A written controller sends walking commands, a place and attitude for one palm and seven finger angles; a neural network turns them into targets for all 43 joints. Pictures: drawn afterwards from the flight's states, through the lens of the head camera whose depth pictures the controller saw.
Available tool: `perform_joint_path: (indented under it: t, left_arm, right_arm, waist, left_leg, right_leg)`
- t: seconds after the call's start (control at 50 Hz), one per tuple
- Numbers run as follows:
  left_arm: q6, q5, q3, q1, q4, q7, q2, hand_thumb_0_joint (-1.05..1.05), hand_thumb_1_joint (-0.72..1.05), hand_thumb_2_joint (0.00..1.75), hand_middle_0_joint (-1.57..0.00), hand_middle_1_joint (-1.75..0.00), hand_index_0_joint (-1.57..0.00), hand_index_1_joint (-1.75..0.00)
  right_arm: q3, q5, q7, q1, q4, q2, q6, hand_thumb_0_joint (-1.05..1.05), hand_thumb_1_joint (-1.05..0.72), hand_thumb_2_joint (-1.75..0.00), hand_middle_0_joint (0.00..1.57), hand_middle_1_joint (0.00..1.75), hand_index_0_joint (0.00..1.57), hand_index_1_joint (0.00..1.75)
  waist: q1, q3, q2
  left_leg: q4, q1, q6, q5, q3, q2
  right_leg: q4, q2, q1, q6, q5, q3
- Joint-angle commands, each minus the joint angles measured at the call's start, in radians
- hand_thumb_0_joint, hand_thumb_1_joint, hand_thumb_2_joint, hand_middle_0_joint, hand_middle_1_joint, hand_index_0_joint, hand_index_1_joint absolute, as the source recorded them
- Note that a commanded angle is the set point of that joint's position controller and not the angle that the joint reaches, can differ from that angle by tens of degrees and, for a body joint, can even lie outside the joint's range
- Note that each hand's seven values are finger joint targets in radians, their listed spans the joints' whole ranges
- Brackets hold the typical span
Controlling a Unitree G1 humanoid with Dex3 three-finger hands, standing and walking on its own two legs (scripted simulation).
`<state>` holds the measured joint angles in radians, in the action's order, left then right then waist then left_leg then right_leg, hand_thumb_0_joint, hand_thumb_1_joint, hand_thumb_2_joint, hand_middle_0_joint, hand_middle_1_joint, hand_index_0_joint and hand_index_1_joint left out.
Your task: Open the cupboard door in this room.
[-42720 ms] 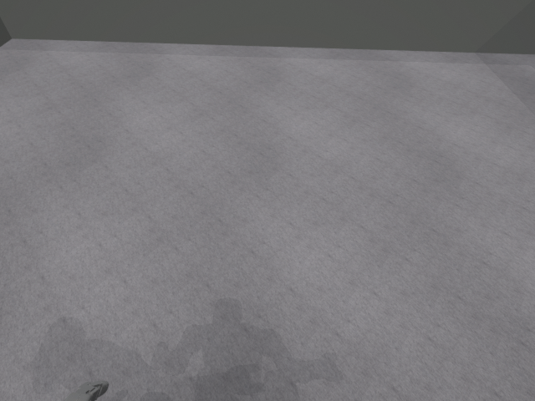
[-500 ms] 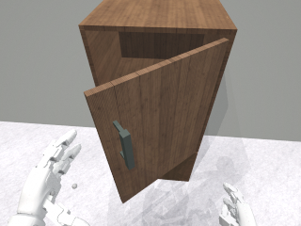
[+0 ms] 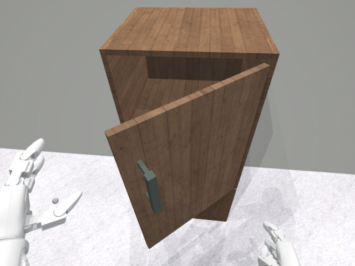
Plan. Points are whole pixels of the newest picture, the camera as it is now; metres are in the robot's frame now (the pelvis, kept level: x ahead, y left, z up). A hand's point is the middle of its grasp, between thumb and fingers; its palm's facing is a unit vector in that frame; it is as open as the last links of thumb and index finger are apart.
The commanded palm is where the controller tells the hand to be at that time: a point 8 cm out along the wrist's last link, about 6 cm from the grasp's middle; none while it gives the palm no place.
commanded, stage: draw the hand back to the body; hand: left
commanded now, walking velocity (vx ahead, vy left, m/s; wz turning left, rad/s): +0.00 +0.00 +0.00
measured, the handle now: (149, 187) +0.27 +0.11 +0.05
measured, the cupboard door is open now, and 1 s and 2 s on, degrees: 41 41 41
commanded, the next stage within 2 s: step back with the hand held close in 0.58 s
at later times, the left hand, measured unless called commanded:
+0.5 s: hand (52, 189) +0.19 +0.25 +0.15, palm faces +0.43 -0.81 -0.39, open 7.5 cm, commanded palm +0.14 +0.29 +0.17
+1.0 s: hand (45, 199) +0.18 +0.25 +0.15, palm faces +0.31 -0.80 -0.51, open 7.4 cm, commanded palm +0.12 +0.30 +0.18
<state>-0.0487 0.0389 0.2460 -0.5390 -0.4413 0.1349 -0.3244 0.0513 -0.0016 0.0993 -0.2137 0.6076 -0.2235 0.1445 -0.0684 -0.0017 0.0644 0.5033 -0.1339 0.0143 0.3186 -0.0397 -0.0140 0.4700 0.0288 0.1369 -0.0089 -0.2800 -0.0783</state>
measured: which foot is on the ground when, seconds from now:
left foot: down 0.00-1.00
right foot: down 0.00-1.00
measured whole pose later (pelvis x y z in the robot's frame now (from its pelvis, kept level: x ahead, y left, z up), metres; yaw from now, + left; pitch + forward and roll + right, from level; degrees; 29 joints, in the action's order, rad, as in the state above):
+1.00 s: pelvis -0.03 +0.00 +0.00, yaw -2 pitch +0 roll -1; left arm -0.12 0.05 0.37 -0.56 -0.47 0.11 -0.40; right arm -0.01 0.00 0.08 -0.15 0.55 -0.25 0.01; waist -0.01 0.05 0.04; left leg 0.45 -0.21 0.02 0.23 -0.07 -0.02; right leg 0.40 0.02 0.22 -0.01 -0.17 -0.05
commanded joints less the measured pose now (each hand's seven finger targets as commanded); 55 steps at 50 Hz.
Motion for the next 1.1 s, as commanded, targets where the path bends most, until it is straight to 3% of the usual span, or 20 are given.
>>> perform_joint_path:
  t: [0.0, 0.08, 0.14, 0.18, 0.2, 0.28, 0.42, 0.46, 0.5, 0.66, 0.68, 0.7, 0.72, 0.74, 0.8, 0.86, 0.92, 0.94, 0.96, 1.08]
  left_arm:
    - [-0.064, 0.002, 0.138, 0.099, -0.191, 0.008, -0.158, 0.00, 0.58, 0.76, -0.19, -0.30, -0.19, -0.30]
    - [-0.068, 0.006, 0.177, 0.137, -0.192, 0.008, -0.183, 0.00, 0.73, 0.82, -0.19, -0.30, -0.19, -0.30]
    - [-0.074, 0.012, 0.214, 0.152, -0.194, 0.008, -0.205, 0.00, 0.83, 0.87, -0.20, -0.30, -0.20, -0.30]
    - [-0.072, 0.014, 0.226, 0.171, -0.186, 0.006, -0.212, 0.00, 0.90, 0.90, -0.20, -0.30, -0.20, -0.30]
    - [-0.071, 0.014, 0.208, 0.157, -0.170, 0.003, -0.188, 0.00, 0.90, 0.90, -0.20, -0.30, -0.20, -0.30]
    - [-0.062, 0.016, 0.169, 0.140, -0.141, -0.011, -0.154, 0.00, 0.90, 0.90, -0.20, -0.30, -0.20, -0.30]
    - [-0.077, 0.018, 0.210, 0.165, -0.163, -0.006, -0.201, 0.00, 0.90, 0.90, -0.20, -0.30, -0.20, -0.30]
    - [-0.077, 0.017, 0.219, 0.171, -0.167, -0.005, -0.214, 0.00, 0.90, 0.90, -0.20, -0.30, -0.20, -0.30]
    - [-0.081, 0.017, 0.211, 0.164, -0.169, -0.005, -0.203, 0.00, 0.90, 0.90, -0.20, -0.30, -0.20, -0.30]
    - [-0.080, 0.017, 0.190, 0.177, -0.124, -0.009, -0.185, 0.00, 0.90, 0.90, -0.20, -0.30, -0.20, -0.30]
    - [-0.089, 0.018, 0.209, 0.256, -0.186, -0.005, -0.218, 0.00, 0.90, 0.90, -0.20, -0.30, -0.20, -0.30]
    - [-0.123, 0.016, 0.320, 0.302, -0.194, -0.002, -0.320, 0.00, 0.90, 0.90, -0.20, -0.30, -0.20, -0.30]
    - [-0.125, 0.014, 0.273, 0.197, -0.120, -0.013, -0.254, 0.00, 0.90, 0.90, -0.20, -0.30, -0.20, -0.30]
    - [-0.120, 0.012, 0.251, 0.163, -0.110, -0.017, -0.238, 0.00, 0.90, 0.90, -0.20, -0.30, -0.20, -0.30]
    - [-0.134, 0.010, 0.235, 0.095, -0.150, -0.017, -0.217, 0.00, 0.90, 0.90, -0.20, -0.30, -0.20, -0.30]
    - [-0.136, 0.012, 0.253, 0.026, -0.198, -0.009, -0.234, 0.00, 0.90, 0.90, -0.20, -0.30, -0.20, -0.30]
    - [-0.135, 0.014, 0.291, -0.013, -0.246, 0.000, -0.265, 0.00, 0.90, 0.90, -0.20, -0.30, -0.20, -0.30]
    - [-0.137, 0.016, 0.301, -0.019, -0.253, 0.003, -0.273, 0.00, 0.90, 0.90, -0.20, -0.30, -0.20, -0.30]
    - [-0.139, 0.015, 0.320, -0.025, -0.258, 0.009, -0.291, 0.00, 0.90, 0.90, -0.20, -0.30, -0.20, -0.30]
    - [-0.150, 0.011, 0.303, -0.027, -0.257, 0.019, -0.264, 0.00, 0.90, 0.90, -0.20, -0.30, -0.20, -0.30]
  right_arm:
    - [-0.050, 0.002, -0.002, 0.135, -0.158, -0.102, 0.046, 0.00, -0.90, -0.90, 0.20, 0.30, 0.20, 0.30]
    - [-0.054, 0.000, -0.005, 0.141, -0.150, -0.102, 0.037, 0.00, -0.90, -0.90, 0.20, 0.30, 0.20, 0.30]
    - [-0.058, -0.003, -0.009, 0.142, -0.145, -0.100, 0.032, 0.00, -0.90, -0.90, 0.20, 0.30, 0.20, 0.30]
    - [-0.059, -0.002, -0.010, 0.146, -0.140, -0.103, 0.025, 0.00, -0.90, -0.90, 0.20, 0.30, 0.20, 0.30]
    - [-0.060, -0.002, -0.013, 0.147, -0.136, -0.099, 0.024, 0.00, -0.90, -0.90, 0.20, 0.30, 0.20, 0.30]
    - [-0.067, 0.001, -0.023, 0.148, -0.138, -0.109, 0.010, 0.00, -0.90, -0.90, 0.20, 0.30, 0.20, 0.30]
    - [-0.068, -0.002, -0.017, 0.163, -0.142, -0.102, 0.006, 0.00, -0.90, -0.90, 0.20, 0.30, 0.20, 0.30]
    - [-0.068, -0.002, -0.013, 0.165, -0.137, -0.102, 0.009, 0.00, -0.90, -0.90, 0.20, 0.30, 0.20, 0.30]
    - [-0.066, -0.002, -0.015, 0.164, -0.134, -0.098, 0.014, 0.00, -0.90, -0.90, 0.20, 0.30, 0.20, 0.30]
    - [-0.071, 0.000, -0.014, 0.168, -0.123, -0.103, 0.017, 0.00, -0.90, -0.90, 0.20, 0.30, 0.20, 0.30]
    - [-0.069, 0.001, -0.015, 0.174, -0.128, -0.103, 0.020, 0.00, -0.90, -0.90, 0.20, 0.30, 0.20, 0.30]
    - [-0.066, 0.013, -0.014, 0.153, -0.164, -0.116, -0.004, 0.00, -0.90, -0.90, 0.20, 0.30, 0.20, 0.30]
    - [-0.072, 0.007, -0.014, 0.150, -0.147, -0.108, -0.023, 0.00, -0.90, -0.90, 0.20, 0.30, 0.20, 0.30]
    - [-0.075, 0.006, -0.017, 0.159, -0.155, -0.112, -0.034, 0.00, -0.90, -0.90, 0.20, 0.30, 0.20, 0.30]
    - [-0.081, 0.002, -0.016, 0.156, -0.172, -0.123, -0.055, 0.00, -0.90, -0.90, 0.20, 0.30, 0.20, 0.30]
    - [-0.091, 0.002, -0.013, 0.156, -0.190, -0.128, -0.073, 0.00, -0.90, -0.90, 0.20, 0.30, 0.20, 0.30]
    - [-0.099, 0.009, -0.012, 0.151, -0.218, -0.122, -0.090, 0.00, -0.90, -0.90, 0.20, 0.30, 0.20, 0.30]
    - [-0.102, 0.012, -0.011, 0.152, -0.222, -0.118, -0.094, 0.00, -0.90, -0.90, 0.20, 0.30, 0.20, 0.30]
    - [-0.105, 0.010, -0.008, 0.155, -0.220, -0.123, -0.097, 0.00, -0.90, -0.90, 0.20, 0.30, 0.20, 0.30]
    - [-0.107, 0.016, -0.003, 0.147, -0.230, -0.123, -0.092, 0.00, -0.90, -0.90, 0.20, 0.30, 0.20, 0.30]
  waist:
    - [-0.001, -0.039, -0.021]
    - [-0.004, -0.049, 0.009]
    - [-0.009, -0.083, -0.015]
    - [-0.009, -0.076, 0.003]
    - [-0.006, -0.067, 0.026]
    - [0.000, -0.043, -0.005]
    - [-0.009, -0.062, -0.040]
    - [-0.011, -0.068, -0.013]
    - [-0.008, -0.056, 0.013]
    - [-0.003, -0.011, -0.003]
    - [0.000, -0.035, -0.014]
    - [0.045, 0.065, -0.058]
    - [0.048, 0.032, -0.108]
    - [0.048, 0.036, -0.124]
    - [0.050, -0.053, -0.014]
    - [0.047, -0.142, 0.033]
    - [0.047, -0.194, -0.036]
    - [0.048, -0.191, -0.059]
    - [0.046, -0.197, -0.028]
    - [0.052, -0.130, -0.006]
  left_leg:
    - [-0.115, 0.001, -0.002, -0.336, 0.034, -0.015]
    - [-0.129, 0.023, -0.005, -0.373, 0.032, -0.016]
    - [-0.124, 0.045, -0.001, -0.402, 0.024, -0.013]
    - [-0.128, 0.048, -0.004, -0.433, 0.027, -0.015]
    - [-0.127, 0.055, -0.004, -0.433, 0.019, -0.015]
    - [-0.139, 0.057, -0.002, -0.442, 0.023, -0.021]
    - [-0.143, 0.057, 0.005, -0.356, 0.018, -0.008]
    - [-0.141, 0.055, 0.003, -0.351, 0.018, -0.006]
    - [-0.143, 0.056, 0.001, -0.344, 0.016, -0.003]
    - [-0.154, 0.053, 0.004, -0.306, 0.017, -0.004]
    - [-0.154, 0.061, 0.005, -0.291, 0.022, -0.003]
    - [-0.118, -0.022, 0.019, -0.214, 0.029, -0.023]
    - [-0.097, -0.012, 0.019, -0.201, 0.036, -0.018]
    - [-0.092, -0.005, 0.018, -0.203, 0.031, -0.015]
    - [-0.096, -0.011, 0.010, -0.292, 0.025, -0.028]
    - [-0.093, -0.012, 0.008, -0.414, 0.031, -0.044]
    - [-0.079, -0.035, 0.004, -0.456, 0.036, -0.056]
    - [-0.076, -0.046, 0.004, -0.441, 0.037, -0.057]
    - [-0.082, -0.066, 0.005, -0.436, 0.044, -0.057]
    - [-0.113, -0.179, 0.019, -0.294, 0.066, -0.082]
  right_leg:
    - [-0.077, -0.021, -0.055, 0.027, 0.245, 0.025]
    - [-0.089, -0.021, -0.082, 0.027, 0.273, 0.028]
    - [-0.096, -0.022, -0.102, 0.026, 0.317, 0.033]
    - [-0.098, -0.021, -0.111, 0.027, 0.333, 0.033]
    - [-0.103, -0.019, -0.100, 0.025, 0.334, 0.035]
    - [-0.114, -0.024, -0.094, 0.022, 0.330, 0.032]
    - [-0.132, -0.025, -0.107, 0.023, 0.303, 0.040]
    - [-0.133, -0.023, -0.115, 0.026, 0.305, 0.044]
    - [-0.138, -0.023, -0.105, 0.025, 0.300, 0.045]
    - [-0.161, -0.026, -0.083, 0.025, 0.257, 0.044]
    - [-0.162, -0.025, -0.088, 0.022, 0.245, 0.048]
    - [-0.214, 0.019, 0.037, 0.020, 0.289, 0.131]
    - [-0.215, 0.040, 0.033, 0.020, 0.295, 0.125]
    - [-0.222, 0.044, 0.051, 0.020, 0.300, 0.131]
    - [-0.160, 0.049, 0.003, 0.019, 0.382, 0.105]
    - [-0.095, 0.045, -0.049, 0.015, 0.475, 0.085]
    - [-0.047, 0.036, -0.070, 0.010, 0.527, 0.082]
    - [-0.041, 0.037, -0.058, 0.007, 0.521, 0.086]
    - [-0.028, 0.039, -0.074, 0.010, 0.515, 0.083]
    - [0.011, 0.024, -0.031, 0.004, 0.381, 0.098]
